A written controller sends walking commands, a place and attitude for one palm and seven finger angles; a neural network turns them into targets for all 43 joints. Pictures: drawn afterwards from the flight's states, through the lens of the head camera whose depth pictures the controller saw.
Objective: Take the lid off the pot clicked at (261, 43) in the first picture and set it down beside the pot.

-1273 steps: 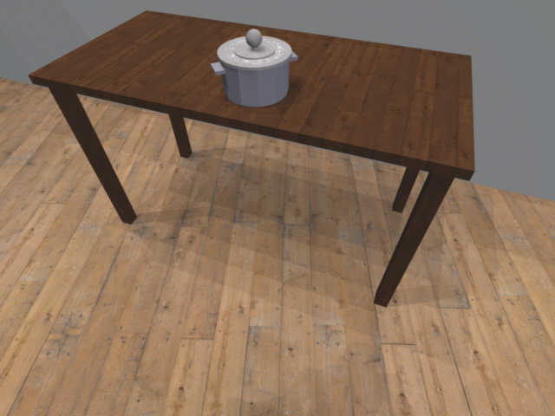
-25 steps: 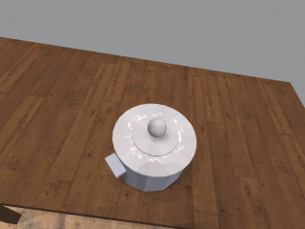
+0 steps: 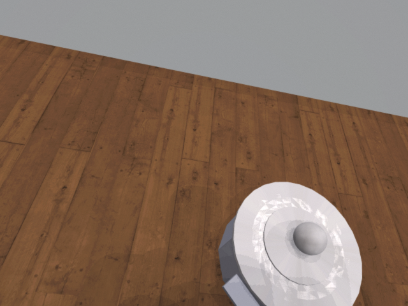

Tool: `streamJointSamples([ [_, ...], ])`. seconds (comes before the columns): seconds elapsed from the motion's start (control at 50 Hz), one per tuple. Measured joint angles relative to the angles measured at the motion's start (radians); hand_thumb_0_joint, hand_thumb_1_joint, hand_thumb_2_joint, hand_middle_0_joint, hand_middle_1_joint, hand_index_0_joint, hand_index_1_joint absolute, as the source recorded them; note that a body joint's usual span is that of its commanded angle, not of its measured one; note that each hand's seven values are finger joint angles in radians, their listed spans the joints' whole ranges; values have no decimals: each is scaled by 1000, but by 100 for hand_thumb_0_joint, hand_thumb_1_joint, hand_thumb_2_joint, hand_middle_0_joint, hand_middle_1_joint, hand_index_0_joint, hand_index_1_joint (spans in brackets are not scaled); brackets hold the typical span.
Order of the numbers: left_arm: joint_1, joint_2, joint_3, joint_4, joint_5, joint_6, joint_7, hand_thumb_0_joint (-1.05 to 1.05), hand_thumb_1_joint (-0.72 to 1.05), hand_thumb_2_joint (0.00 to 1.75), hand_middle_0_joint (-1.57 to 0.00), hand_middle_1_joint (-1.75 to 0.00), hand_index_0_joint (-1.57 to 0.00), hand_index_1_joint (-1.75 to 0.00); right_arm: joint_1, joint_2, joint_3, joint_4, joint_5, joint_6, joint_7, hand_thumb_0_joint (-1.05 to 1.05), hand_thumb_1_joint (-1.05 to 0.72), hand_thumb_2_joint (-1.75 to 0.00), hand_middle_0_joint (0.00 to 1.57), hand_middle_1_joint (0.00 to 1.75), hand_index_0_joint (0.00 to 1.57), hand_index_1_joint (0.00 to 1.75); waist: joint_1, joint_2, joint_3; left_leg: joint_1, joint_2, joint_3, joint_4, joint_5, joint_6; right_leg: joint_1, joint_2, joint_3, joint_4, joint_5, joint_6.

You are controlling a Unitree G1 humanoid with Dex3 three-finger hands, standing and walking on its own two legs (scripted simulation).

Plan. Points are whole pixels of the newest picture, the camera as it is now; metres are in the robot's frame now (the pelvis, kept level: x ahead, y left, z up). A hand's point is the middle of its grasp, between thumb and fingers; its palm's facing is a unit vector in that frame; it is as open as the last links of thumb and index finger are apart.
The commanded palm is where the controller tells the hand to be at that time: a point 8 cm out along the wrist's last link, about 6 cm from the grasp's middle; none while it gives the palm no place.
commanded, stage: look again from close up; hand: left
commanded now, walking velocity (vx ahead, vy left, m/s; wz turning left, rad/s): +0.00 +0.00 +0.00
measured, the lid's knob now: (309, 238) +0.22 -0.10 +0.13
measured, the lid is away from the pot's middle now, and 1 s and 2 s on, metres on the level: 0.01 0.01 0.01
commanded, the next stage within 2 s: shuffle to correct the standing spot in 0.70 s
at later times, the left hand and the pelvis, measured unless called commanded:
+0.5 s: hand out of the picture +0.00 +0.33 -0.19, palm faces +0.14 -0.96 -0.24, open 7.3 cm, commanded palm none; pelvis -0.06 +0.13 -0.03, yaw +2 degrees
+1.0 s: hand out of the picture -0.15 +0.34 -0.18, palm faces -0.01 -0.99 -0.15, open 7.3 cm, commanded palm none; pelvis -0.13 +0.18 +0.01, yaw -3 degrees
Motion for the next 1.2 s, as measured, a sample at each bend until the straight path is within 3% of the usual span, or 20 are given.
streamJointSamples([
  [0.04, 13, -11, -9, -27, 2, -17, 12, 0, 92, 90, -19, -30, -19, -30, -44, 16, -12, -3, 5, 15, -5, 1, -96, -90, 21, 30, 20, 30, 19, -36, 53, 16, -25, 40, -44, 52, -61, -29, -4, -59, -124, -37, -18],
  [0.06, 6, -33, -11, -35, -10, 0, 0, 0, 92, 90, -19, -30, -19, -30, -63, 4, -27, 9, 25, 29, 4, 0, -96, -90, 21, 30, 20, 30, 20, -21, 97, -4, -27, 21, 12, 80, -162, 15, -10, -72, -249, 24, -27],
  [0.08, 9, -55, -17, -59, -16, 6, -11, 0, 92, 90, -19, -30, -19, -30, -63, -19, -38, 18, 52, 44, 16, 0, -96, -90, 21, 30, 21, 30, 12, 2, 127, -110, -32, 0, 276, 143, -268, 98, -51, -95, -457, 181, -103],
  [0.1, 42, -55, -24, -90, -21, -4, -12, 0, 92, 90, -19, -30, -20, -30, -36, -33, -41, 24, 64, 50, 30, 0, -96, -90, 21, 30, 21, 30, 21, -10, 127, -247, -63, -26, 657, 62, -259, 179, -88, -59, -648, 369, -176],
  [0.12, 87, -42, -22, -110, -11, -17, -5, -1, 91, 90, -20, -30, -20, -30, 6, -39, -39, 24, 60, 50, 38, 0, -95, -90, 21, 30, 21, 30, 34, -38, 109, -360, -92, -68, 995, -97, -137, 246, -114, -7, -745, 405, -180],
  [0.14, 128, -33, -10, -111, 10, -26, 11, -1, 91, 90, -20, -30, -20, -30, 38, -44, -37, 23, 50, 50, 40, 0, -95, -90, 21, 30, 21, 30, 60, -58, 87, -442, -88, -128, 1218, -257, -79, 268, -119, 20, -761, 298, -108],
  [0.18, 189, -34, 12, -70, 35, -15, 31, -1, 91, 90, -20, -30, -20, -30, 46, -66, -42, -7, 37, 79, 33, 0, -94, -90, 21, 30, 21, 30, 73, -61, 63, -528, 5, -281, 1323, -385, -78, 246, -99, 46, -719, 155, -8],
  [0.22, 211, -41, 8, 1, 34, 17, 17, 0, 91, 90, -20, -30, -20, -30, 25, -87, -33, -61, 27, 87, 23, 0, -93, -90, 21, 30, 20, 30, 27, -55, 62, -533, 137, -336, 1092, -351, -93, 223, -96, 60, -686, 160, 31],
  [0.28, 207, -75, -27, 67, 12, 49, -16, 1, 91, 90, -20, -30, -20, -30, 53, -124, -21, -128, 37, 37, 32, 0, -92, -90, 20, 30, 20, 30, -43, -4, 46, -383, 269, -278, 532, -80, -108, 213, -119, 63, -623, 121, 33],
  [0.3, 199, -82, -36, 67, 2, 54, -24, 1, 91, 90, -20, -30, -20, -30, 66, -127, -24, -130, 32, 24, 32, 0, -92, -90, 20, 30, 20, 30, -49, 7, 41, -362, 268, -257, 491, -70, -160, 196, -126, 82, -560, 63, 9],
  [0.34, 174, -57, -33, 49, -15, 62, -24, 1, 91, 90, -20, -30, -20, -30, 62, -71, -9, -95, 18, 35, 38, 0, -92, -90, 20, 30, 20, 30, -24, -49, 39, -344, 228, -187, 533, -106, -193, 163, -108, 157, -381, -39, -20],
  [0.42, 103, -39, -31, 5, -14, 72, -17, 1, 91, 90, -20, -30, -20, -30, 54, 14, 2, -6, -10, 85, 23, 1, -97, -90, 20, 30, 20, 30, 11, -14, -40, -318, 197, -159, 448, -59, -157, 156, -33, 82, -133, -17, -33],
  [0.46, 95, -49, -33, -36, -12, 53, -17, 1, 91, 90, -20, -30, -20, -30, 34, -3, -13, 19, -14, 93, 21, 3, -103, -90, 21, 30, 20, 30, 27, 18, -69, -310, 183, -137, 383, -11, -136, 210, -39, 19, -229, -6, -41],
  [0.5, 107, -61, -35, -68, -11, 31, -16, 1, 91, 90, -20, -30, -20, -30, 15, -25, -20, 4, -12, 84, 26, 3, -105, -90, 21, 30, 21, 30, 26, 48, -87, -307, 171, -109, 333, 29, -121, 306, -53, -32, -464, 25, -49],
  [0.54, 126, -87, -45, -75, -10, 9, -12, 0, 91, 90, -20, -30, -20, -30, -3, -50, -26, -30, -3, 67, 30, 3, -103, -90, 21, 30, 21, 30, 7, 113, -86, -324, 180, -104, 341, 39, -103, 398, -46, -58, -669, -29, -103],
  [0.58, 137, -113, -66, -62, -9, 7, -13, 0, 91, 90, -20, -30, -20, -30, -14, -59, -40, -43, 11, 58, 25, 2, -103, -90, 21, 30, 21, 30, -29, 177, -67, -326, 189, -121, 397, -40, -94, 429, -28, -85, -718, 24, -118],
  [0.68, 185, -131, -83, -23, -2, 20, -20, 1, 92, 90, -20, -30, -20, -30, 4, -52, -32, -25, 20, 61, 53, 0, -101, -90, 20, 30, 20, 30, -45, 128, -96, -248, 165, -48, 496, -104, -109, 459, -46, -34, -844, 148, -106],
  [0.76, 188, -115, -75, -10, -16, 25, -23, 1, 94, 90, -20, -30, -20, -30, 57, -51, -21, 11, 25, 31, 59, -1, -99, -90, 20, 30, 20, 30, -44, 98, -114, -74, 167, -19, 155, -24, -81, 418, -41, -17, -853, 176, -89],
  [0.86, 169, -102, -69, 21, -24, 28, -20, 1, 94, 90, -20, -30, -20, -30, 101, -18, 12, 102, 20, 22, 56, -1, -95, -90, 20, 30, 20, 30, -12, 42, -90, -40, 136, 14, 45, 58, -38, 431, -86, -4, -918, 210, -61],
  [1.2, 298, -155, -69, 160, -5, 34, -29, 1, 91, 90, -20, -30, -20, -30, 88, 47, -3, 181, 20, 29, 65, 1, -92, -90, 20, 30, 20, 30, -12, 68, -68, -93, 134, 11, 31, 121, -36, 379, -143, -102, -923, 261, -46],
])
